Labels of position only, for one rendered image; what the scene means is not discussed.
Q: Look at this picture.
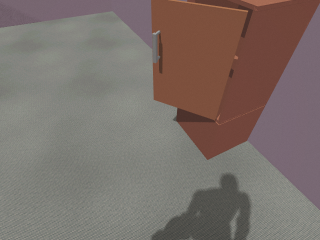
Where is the handle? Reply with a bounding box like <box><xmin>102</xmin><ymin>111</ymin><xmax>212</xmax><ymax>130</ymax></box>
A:
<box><xmin>152</xmin><ymin>30</ymin><xmax>161</xmax><ymax>63</ymax></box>

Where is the cupboard door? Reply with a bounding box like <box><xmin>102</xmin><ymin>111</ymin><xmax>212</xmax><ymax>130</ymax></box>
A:
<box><xmin>151</xmin><ymin>0</ymin><xmax>248</xmax><ymax>120</ymax></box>

